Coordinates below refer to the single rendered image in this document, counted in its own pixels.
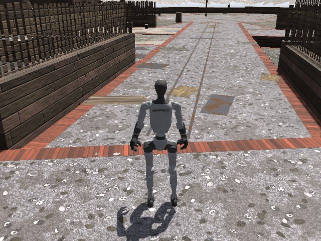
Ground robot left forearm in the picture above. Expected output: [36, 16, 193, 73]
[131, 121, 141, 142]

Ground left robot upper arm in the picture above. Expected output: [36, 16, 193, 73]
[136, 101, 150, 129]

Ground right robot upper arm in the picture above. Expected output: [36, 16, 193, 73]
[171, 101, 184, 129]

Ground robot right forearm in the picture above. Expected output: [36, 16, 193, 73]
[179, 122, 188, 141]

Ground humanoid robot head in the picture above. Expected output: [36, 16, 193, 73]
[152, 80, 169, 104]

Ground right robot hand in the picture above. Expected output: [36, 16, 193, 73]
[177, 139, 188, 150]

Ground left robot hand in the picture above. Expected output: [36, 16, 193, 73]
[130, 140, 141, 151]

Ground left robot thigh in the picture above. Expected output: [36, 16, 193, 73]
[143, 140, 154, 176]

